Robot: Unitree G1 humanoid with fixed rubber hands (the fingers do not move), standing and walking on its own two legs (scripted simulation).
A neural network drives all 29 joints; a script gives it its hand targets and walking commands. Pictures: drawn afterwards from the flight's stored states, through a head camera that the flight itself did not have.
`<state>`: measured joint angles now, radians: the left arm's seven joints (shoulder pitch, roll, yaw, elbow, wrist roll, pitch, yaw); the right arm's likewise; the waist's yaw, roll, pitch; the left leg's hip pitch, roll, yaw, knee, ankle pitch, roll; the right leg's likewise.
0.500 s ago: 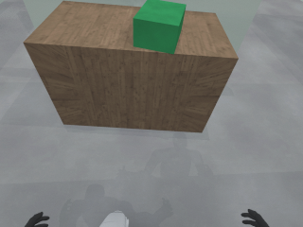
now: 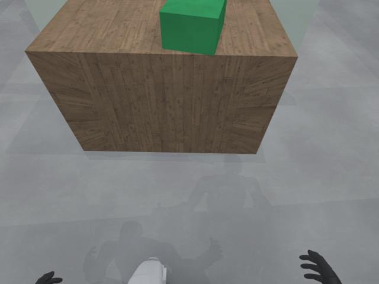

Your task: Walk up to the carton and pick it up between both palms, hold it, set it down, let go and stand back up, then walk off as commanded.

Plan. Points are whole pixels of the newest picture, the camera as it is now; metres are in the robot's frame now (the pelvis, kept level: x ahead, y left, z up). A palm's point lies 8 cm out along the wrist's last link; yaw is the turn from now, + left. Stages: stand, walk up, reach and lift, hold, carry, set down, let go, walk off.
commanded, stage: walk off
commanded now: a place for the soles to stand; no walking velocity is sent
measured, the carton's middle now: (195, 18) +1.10 -0.01 +0.03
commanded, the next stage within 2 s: stand in 0.18 s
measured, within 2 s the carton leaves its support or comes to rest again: neither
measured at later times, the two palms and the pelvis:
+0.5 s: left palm out of the picture +0.12 +0.31 -0.08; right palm (332, 282) +0.14 -0.29 -0.09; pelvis +0.02 -0.01 +0.01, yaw +0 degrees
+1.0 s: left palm out of the picture +0.12 +0.31 -0.07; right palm (332, 283) +0.14 -0.29 -0.08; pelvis +0.01 +0.00 +0.01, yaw +0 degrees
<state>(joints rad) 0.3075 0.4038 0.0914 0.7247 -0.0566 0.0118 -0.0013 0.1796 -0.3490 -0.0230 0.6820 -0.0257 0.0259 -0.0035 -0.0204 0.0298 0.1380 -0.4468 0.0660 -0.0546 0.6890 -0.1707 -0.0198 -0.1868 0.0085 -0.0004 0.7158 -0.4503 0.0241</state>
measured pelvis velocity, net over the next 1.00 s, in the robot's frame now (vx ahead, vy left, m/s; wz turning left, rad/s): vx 0.01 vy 0.00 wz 0.00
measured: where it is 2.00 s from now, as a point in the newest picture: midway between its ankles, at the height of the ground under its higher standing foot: outside the picture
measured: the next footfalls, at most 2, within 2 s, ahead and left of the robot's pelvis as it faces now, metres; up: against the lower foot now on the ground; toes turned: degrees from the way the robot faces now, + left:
none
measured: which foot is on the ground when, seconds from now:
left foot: down 0.00-1.00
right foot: down 0.00-1.00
